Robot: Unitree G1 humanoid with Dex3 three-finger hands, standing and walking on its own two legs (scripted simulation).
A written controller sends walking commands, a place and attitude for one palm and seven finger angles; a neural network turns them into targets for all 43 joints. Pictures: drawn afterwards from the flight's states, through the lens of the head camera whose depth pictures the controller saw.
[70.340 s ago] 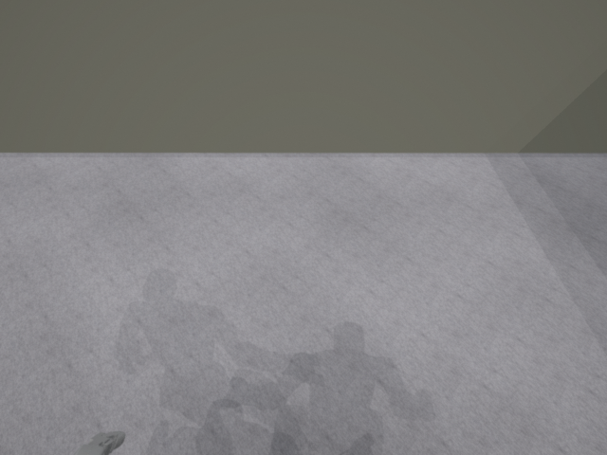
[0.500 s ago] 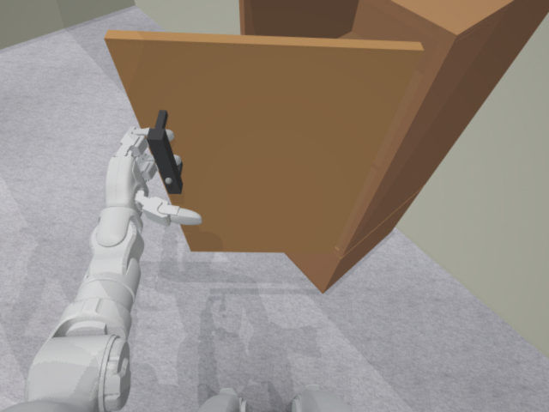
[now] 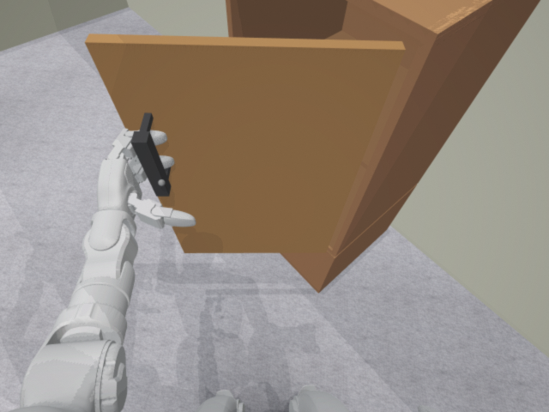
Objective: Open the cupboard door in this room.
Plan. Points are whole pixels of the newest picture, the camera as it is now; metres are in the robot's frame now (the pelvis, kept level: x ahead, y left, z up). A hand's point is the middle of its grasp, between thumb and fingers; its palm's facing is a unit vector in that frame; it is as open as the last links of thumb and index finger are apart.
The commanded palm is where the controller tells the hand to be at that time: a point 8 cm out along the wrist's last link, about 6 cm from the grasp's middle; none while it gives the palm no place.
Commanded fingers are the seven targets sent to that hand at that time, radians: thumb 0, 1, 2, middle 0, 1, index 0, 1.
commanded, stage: slide the fingers in behind the handle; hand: left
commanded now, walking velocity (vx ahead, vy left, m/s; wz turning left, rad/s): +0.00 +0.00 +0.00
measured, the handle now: (155, 156) +0.49 +0.17 +0.06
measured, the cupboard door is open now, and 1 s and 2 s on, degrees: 49 50 88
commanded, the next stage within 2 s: close the thumb around the handle in 0.10 s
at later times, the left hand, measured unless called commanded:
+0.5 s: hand (164, 184) +0.43 +0.15 +0.06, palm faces +0.02 -1.00 -0.01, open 11.4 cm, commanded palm +0.41 +0.20 +0.06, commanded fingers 0.00 0.40 0.68 -0.36 -1.30 -0.36 -1.30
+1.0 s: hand (165, 186) +0.43 +0.15 +0.06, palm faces +0.03 -1.00 -0.01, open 5.7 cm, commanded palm +0.40 +0.20 +0.06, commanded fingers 0.00 0.90 0.90 -0.40 -1.35 -0.40 -1.35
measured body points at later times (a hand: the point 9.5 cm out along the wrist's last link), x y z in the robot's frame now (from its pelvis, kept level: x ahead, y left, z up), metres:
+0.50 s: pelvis -0.01 +0.01 +0.00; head +0.08 +0.01 +0.44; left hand +0.43 +0.21 +0.06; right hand +0.06 -0.25 -0.12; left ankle -0.01 +0.08 -0.68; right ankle +0.00 -0.07 -0.68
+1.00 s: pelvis +0.00 +0.01 +0.00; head +0.08 +0.02 +0.44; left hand +0.42 +0.20 +0.06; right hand +0.07 -0.25 -0.12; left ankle -0.01 +0.08 -0.68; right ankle +0.00 -0.07 -0.68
